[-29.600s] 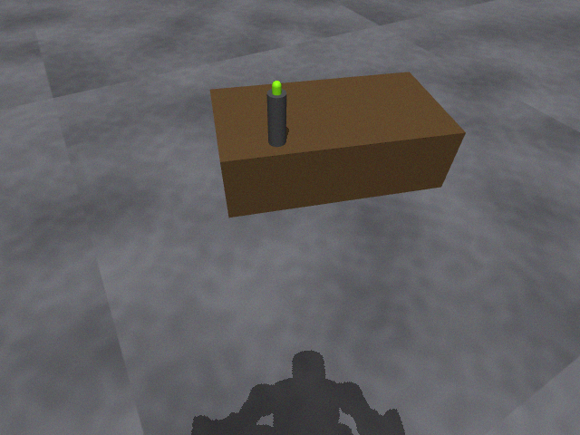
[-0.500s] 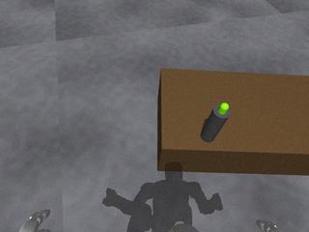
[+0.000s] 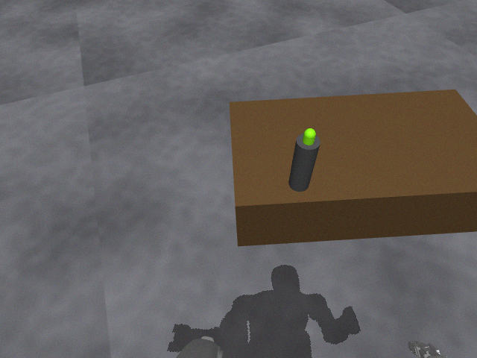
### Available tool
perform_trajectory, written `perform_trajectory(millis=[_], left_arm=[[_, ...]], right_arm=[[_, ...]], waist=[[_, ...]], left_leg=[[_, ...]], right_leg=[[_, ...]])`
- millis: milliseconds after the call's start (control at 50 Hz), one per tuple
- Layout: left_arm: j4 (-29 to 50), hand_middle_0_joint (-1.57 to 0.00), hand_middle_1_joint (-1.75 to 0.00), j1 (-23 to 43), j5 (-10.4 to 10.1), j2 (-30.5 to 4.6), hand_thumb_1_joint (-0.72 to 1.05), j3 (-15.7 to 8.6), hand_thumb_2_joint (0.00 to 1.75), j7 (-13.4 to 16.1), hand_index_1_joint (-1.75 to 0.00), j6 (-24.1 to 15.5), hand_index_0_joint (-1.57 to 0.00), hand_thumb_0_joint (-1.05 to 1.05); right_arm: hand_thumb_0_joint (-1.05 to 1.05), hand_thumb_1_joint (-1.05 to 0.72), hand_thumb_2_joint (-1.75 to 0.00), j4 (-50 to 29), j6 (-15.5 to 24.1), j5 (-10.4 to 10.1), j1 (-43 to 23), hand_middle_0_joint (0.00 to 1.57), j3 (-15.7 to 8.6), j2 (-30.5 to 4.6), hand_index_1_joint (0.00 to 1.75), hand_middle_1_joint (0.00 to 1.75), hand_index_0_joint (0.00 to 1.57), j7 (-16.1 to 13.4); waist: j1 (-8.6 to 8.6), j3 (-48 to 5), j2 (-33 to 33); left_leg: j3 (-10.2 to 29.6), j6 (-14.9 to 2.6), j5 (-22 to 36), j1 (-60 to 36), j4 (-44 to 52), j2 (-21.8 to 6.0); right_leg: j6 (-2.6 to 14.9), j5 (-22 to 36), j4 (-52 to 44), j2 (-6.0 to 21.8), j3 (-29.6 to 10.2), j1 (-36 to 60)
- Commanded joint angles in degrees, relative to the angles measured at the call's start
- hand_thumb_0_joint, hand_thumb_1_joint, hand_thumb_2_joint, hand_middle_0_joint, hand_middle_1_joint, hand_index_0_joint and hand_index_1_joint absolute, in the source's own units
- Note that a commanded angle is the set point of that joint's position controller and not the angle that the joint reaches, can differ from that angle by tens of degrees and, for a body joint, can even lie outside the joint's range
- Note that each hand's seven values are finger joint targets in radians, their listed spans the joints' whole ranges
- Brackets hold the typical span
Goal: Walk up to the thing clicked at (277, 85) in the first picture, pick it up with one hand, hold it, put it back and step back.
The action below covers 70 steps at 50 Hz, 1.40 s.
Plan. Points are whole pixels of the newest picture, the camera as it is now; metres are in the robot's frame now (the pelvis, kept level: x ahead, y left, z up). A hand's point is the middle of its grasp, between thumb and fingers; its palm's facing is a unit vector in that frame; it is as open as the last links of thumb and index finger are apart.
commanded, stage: step back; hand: right
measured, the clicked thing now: (304, 159) +0.77 -0.20 -0.30
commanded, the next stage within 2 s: stand in 1.82 s
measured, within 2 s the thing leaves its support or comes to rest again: neither
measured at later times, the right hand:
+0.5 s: hand out of the picture -0.01 -0.28 -0.13, palm faces -0.08 +0.90 -0.43, open 7.4 cm
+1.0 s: hand out of the picture -0.20 -0.28 -0.15, palm faces -0.14 +0.92 -0.36, open 7.4 cm
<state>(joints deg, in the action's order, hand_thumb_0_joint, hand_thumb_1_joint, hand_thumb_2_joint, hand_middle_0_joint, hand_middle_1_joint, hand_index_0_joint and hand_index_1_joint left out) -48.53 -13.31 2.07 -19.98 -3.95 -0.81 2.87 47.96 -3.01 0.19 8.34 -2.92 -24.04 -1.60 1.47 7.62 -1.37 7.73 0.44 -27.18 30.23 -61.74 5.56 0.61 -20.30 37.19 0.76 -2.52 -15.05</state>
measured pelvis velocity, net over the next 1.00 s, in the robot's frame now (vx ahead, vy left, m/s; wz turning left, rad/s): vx -0.30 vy -0.04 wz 0.10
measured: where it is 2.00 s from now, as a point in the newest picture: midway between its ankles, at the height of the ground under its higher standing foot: outside the picture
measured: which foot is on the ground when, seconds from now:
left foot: up 0.00-0.18, down 0.20-0.58, up 0.60-0.86, down 0.88-1.00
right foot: down 0.00-0.22, up 0.24-0.54, down 0.56-1.00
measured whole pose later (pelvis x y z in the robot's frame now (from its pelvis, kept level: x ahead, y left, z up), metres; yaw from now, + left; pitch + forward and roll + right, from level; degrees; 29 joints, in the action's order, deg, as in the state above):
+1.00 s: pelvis -0.30 -0.04 +0.00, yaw +6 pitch -3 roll +1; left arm -52.7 -10.1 1.0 -23.0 -3.8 0.0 1.9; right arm 55.0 -1.2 2.6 11.6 -2.2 -19.9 0.8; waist 0.8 5.6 1.9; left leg 0.5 -1.3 -19.0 13.5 -35.3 2.1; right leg 0.8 -27.5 48.4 2.6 -1.5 -22.3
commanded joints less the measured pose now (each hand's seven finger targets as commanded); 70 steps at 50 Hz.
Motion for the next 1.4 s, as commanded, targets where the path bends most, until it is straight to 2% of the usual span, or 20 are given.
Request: perform_trajectory(millis=[0,160,200,220,240,300,440,520,540,560,580,640,760,840,920,1060,1140,1240,1320,1380], left_arm=[[7.82,-0.2,-0.3,5.72,0.42,-15.22,0.9,-4.28,0.9,2.36,-0.3,-2.16,-0.2,0.0],[9.34,-0.2,-0.3,6.72,-1.08,-15.78,0.9,-3.5,0.9,2.64,-0.3,-0.43,-0.2,0.0],[9.77,-0.2,-0.3,4.81,-1.39,-11.37,0.9,-2.2,0.9,2.1,-0.3,-0.13,-0.2,0.0],[9.8,-0.2,-0.3,8.34,-1.91,-13.16,0.9,-3.13,0.9,2.88,-0.3,0.02,-0.2,0.0],[8.75,-0.2,-0.3,8.56,-1.09,-14.39,0.9,-3.78,0.9,3.2,-0.3,0.22,-0.2,0.0],[5.43,-0.2,-0.3,2.96,-1.93,-13.48,0.9,-3.72,0.9,2.77,-0.3,0.5,-0.2,0.0],[3.98,-0.2,-0.3,2.0,-1.05,-12.07,0.9,-2.88,0.9,1.65,-0.3,-0.97,-0.2,0.0],[-1.15,-0.2,-0.3,-4.9,-0.13,-12.62,0.9,-3.31,0.9,1.88,-0.3,-1.9,-0.2,0.0],[-0.46,-0.2,-0.3,-5.13,0.68,-16.06,0.9,-4.35,0.9,1.93,-0.3,-2.16,-0.2,0.0],[1.3,-0.2,-0.3,-1.69,0.82,-23.31,0.9,-5.8,0.9,1.86,-0.3,-1.74,-0.2,0.0],[3.42,-0.2,-0.3,1.71,0.84,-24.8,0.9,-5.86,0.9,2.08,-0.3,-2.03,-0.2,0.0],[5.27,-0.2,-0.3,10.53,0.84,-17.2,0.9,-3.86,0.9,2.89,-0.3,-2.89,-0.2,0.0],[3.21,-0.2,-0.3,0.09,0.9,-17.42,0.9,-4.24,0.9,3.12,-0.3,-3.07,-0.2,0.0],[3.18,-0.2,-0.3,4.34,-0.38,-17.39,0.9,-3.62,0.9,2.4,-0.3,-2.34,-0.2,0.0],[1.05,-0.2,-0.3,7.88,-0.62,-16.02,0.9,-3.02,0.9,2.13,-0.3,-2.56,-0.2,0.0],[-5.24,-0.2,-0.3,0.91,-0.52,-11.63,0.9,-2.34,0.9,1.13,-0.3,-4.52,-0.2,0.0],[-3.68,-0.2,-0.3,6.63,0.47,-18.13,0.9,-3.26,0.9,1.45,-0.3,-5.9,-0.2,0.0],[-3.93,-0.2,-0.3,10.72,0.0,-15.18,0.9,-1.96,0.9,1.1,-0.3,-5.51,-0.2,0.0],[-6.36,-0.2,-0.3,7.41,-1.19,-12.29,0.9,-0.84,0.9,0.64,-0.3,-4.67,-0.2,0.0],[-7.93,-0.2,-0.3,5.48,-1.26,-11.2,0.9,-0.52,0.9,0.95,-0.3,-5.7,-0.2,0.0]], right_arm=[[0.0,-0.9,-0.9,-3.42,2.23,-0.08,2.5,0.2,-2.13,-9.24,0.3,0.3,0.2,-0.9],[0.0,-0.9,-0.9,-1.51,2.88,1.06,8.52,0.2,-2.87,-8.1,0.3,0.3,0.2,-0.17],[0.0,-0.9,-0.9,-2.34,3.17,2.11,5.83,0.2,-4.74,-14.97,0.3,0.3,0.2,-0.19],[0.0,-0.9,-0.9,-3.6,2.83,1.51,3.55,0.2,-5.35,-20.36,0.3,0.3,0.2,0.37],[0.0,-0.9,-0.9,-3.47,3.06,1.88,2.64,0.2,-5.33,-18.76,0.3,0.3,0.2,0.26],[0.0,-0.9,-0.9,-4.36,2.91,2.17,-3.29,0.2,-3.44,-12.95,0.3,0.3,0.2,-0.36],[0.0,-0.9,-0.9,-4.4,1.52,2.24,-0.24,0.2,-3.9,-12.76,0.3,0.3,0.2,0.23],[0.0,-0.9,-0.9,-4.58,-0.01,1.11,-2.93,0.2,-3.19,-12.04,0.3,0.3,0.2,0.82],[0.0,-0.9,-0.9,-5.14,0.18,0.75,-2.2,0.2,-2.21,-8.92,0.3,0.3,0.2,0.99],[0.0,-0.9,-0.9,-6.6,0.32,0.42,-5.83,0.2,-2.31,-7.21,0.3,0.3,0.2,0.17],[0.0,-0.9,-0.9,-6.46,-0.11,0.74,-6.13,0.2,-3.51,-9.51,0.3,0.3,0.2,-0.31],[0.0,-0.9,-0.9,-3.13,0.15,-0.1,-0.38,0.2,-3.08,-9.79,0.3,0.3,0.2,-0.13],[0.0,-0.9,-0.9,-3.69,1.4,1.46,-2.64,0.2,-2.58,-8.35,0.3,0.3,0.2,0.52],[0.0,-0.9,-0.9,1.17,2.53,1.68,4.87,0.2,-3.23,-7.8,0.3,0.3,0.2,1.01],[0.0,-0.9,-0.9,1.12,3.65,2.03,-1.5,0.2,-4.59,-16.29,0.3,0.3,0.2,1.52],[0.0,-0.9,-0.9,2.85,3.21,1.86,-4.49,0.2,-2.28,-9.45,0.3,0.3,0.2,1.84],[0.0,-0.9,-0.9,4.81,3.26,1.23,-0.83,0.2,-2.3,-8.18,0.3,0.3,0.2,1.65],[0.0,-0.9,-0.9,7.92,4.57,1.38,4.42,0.2,-2.46,-6.71,0.3,0.3,0.2,2.03],[0.0,-0.9,-0.9,6.29,5.3,1.79,-2.9,0.2,-2.9,-11.4,0.3,0.3,0.2,1.84],[0.0,-0.9,-0.9,6.68,5.5,1.53,-5.52,0.2,-2.0,-9.36,0.3,0.3,0.2,1.83]], waist=[[-0.44,-6.07,11.17],[-2.02,-12.54,10.98],[-0.32,-13.01,-4.35],[-3.07,-11.42,-12.38],[-2.86,-9.1,-7.49],[1.45,-5.91,-3.75],[-2.27,-10.39,-10.16],[0.39,-12.38,-8.28],[0.47,-9.85,0.54],[3.49,-6.78,17.5],[3.22,-2.04,15.11],[-3.16,-3.32,6.59],[3.22,-8.28,12.52],[-0.84,-10.58,12.33],[-1.9,-4.18,-6.94],[1.35,-5.08,-5.65],[-0.49,-1.29,5.84],[-3.13,-5.65,8.61],[-0.32,-4.13,-2.75],[1.12,-6.78,-4.44]], left_leg=[[-0.79,0.63,-1.26,-0.46,-3.3,0.37],[-9.49,-1.38,13.9,-15.38,36.62,-3.26],[13.53,-8.53,29.77,-24.11,39.04,-19.53],[22.78,-18.03,34.62,-14.4,42.17,-28.94],[23.38,-19.29,32.41,-10.43,42.04,-29.39],[7.45,-14.05,32.45,-10.9,39.49,-21.45],[4.98,-13.9,24.11,-22.37,37.18,-19.83],[0.5,-7.41,18.36,-12.21,30.32,-15.03],[-0.89,-4.41,8.95,-2.78,23.28,-9.4],[-3.23,-0.73,-5.91,1.48,8.88,0.49],[3.46,0.79,-8.39,-0.83,-1.76,-2.23],[2.8,0.16,-0.21,-2.18,-8.93,0.34],[-3.74,0.77,-3.89,-0.53,12.45,-4.13],[-10.08,-1.08,6.93,-18.24,37.29,-3.31],[23.33,-15.31,-14.67,-6.19,49.34,-25.92],[2.86,-6.14,-1.75,-7.0,37.97,-14.06],[-1.97,-0.8,-3.58,-7.28,17.12,-6.17],[-5.73,-1.82,6.69,-20.36,32.59,-5.42],[14.89,-9.25,-9.7,-12.55,47.81,-19.78],[5.85,-5.99,15.1,-15.03,41.98,-16.09]], right_leg=[[10.58,29.44,-9.84,11.31,-8.24,3.26],[8.18,30.02,-0.03,12.18,-8.28,7.78],[2.27,7.1,11.28,1.83,-3.4,-9.18],[0.56,-17.3,23.7,-4.58,-1.08,-8.38],[0.48,-18.03,31.82,-4.92,-7.57,-7.92],[0.52,-9.96,38.3,-5.99,-8.91,-10.83],[-2.13,-9.06,9.57,-2.22,-0.61,-6.39],[0.7,4.69,-13.76,-2.0,3.45,7.83],[2.89,-1.35,-15.65,5.34,-9.14,8.59],[12.44,-1.97,-21.86,20.02,-26.9,-2.98],[17.4,-2.07,-24.58,26.1,-32.94,-14.24],[11.15,21.43,-13.03,14.56,-10.33,-8.12],[11.09,16.78,-9.85,14.66,-11.43,10.55],[8.42,11.54,-5.7,13.1,-8.27,2.89],[0.49,-14.28,16.95,2.27,-1.23,-6.4],[0.89,1.25,-13.74,-1.96,4.69,10.04],[11.75,-21.94,-24.65,19.19,-24.74,-2.88],[6.49,-6.65,-17.65,11.53,-8.8,-6.09],[0.6,-5.45,-2.28,0.73,2.79,-2.76],[1.18,4.91,-11.11,1.84,1.54,4.55]])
